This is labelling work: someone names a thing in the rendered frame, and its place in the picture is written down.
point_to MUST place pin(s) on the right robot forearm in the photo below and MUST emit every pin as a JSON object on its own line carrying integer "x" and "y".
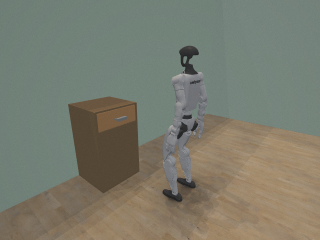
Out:
{"x": 201, "y": 111}

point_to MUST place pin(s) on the right robot shin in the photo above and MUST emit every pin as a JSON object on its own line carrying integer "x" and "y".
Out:
{"x": 186, "y": 166}

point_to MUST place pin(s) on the right robot hand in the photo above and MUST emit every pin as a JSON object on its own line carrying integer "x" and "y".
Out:
{"x": 201, "y": 127}

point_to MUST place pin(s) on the cabinet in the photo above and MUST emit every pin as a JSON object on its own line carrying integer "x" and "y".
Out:
{"x": 107, "y": 158}

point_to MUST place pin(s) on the drawer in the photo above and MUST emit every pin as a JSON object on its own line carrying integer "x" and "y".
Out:
{"x": 105, "y": 120}

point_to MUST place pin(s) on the right robot upper arm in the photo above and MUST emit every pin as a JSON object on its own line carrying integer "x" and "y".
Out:
{"x": 203, "y": 95}

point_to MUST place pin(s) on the handle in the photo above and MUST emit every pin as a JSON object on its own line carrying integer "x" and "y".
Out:
{"x": 120, "y": 118}

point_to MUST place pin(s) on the left robot forearm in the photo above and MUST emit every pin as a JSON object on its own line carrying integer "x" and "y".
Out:
{"x": 177, "y": 119}

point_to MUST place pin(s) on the left robot hand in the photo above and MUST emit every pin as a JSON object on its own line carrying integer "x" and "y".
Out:
{"x": 171, "y": 140}

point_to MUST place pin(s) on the left robot upper arm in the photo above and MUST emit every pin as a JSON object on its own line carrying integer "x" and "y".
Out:
{"x": 178, "y": 84}

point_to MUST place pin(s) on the right robot foot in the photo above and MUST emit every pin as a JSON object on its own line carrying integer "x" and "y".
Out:
{"x": 183, "y": 181}

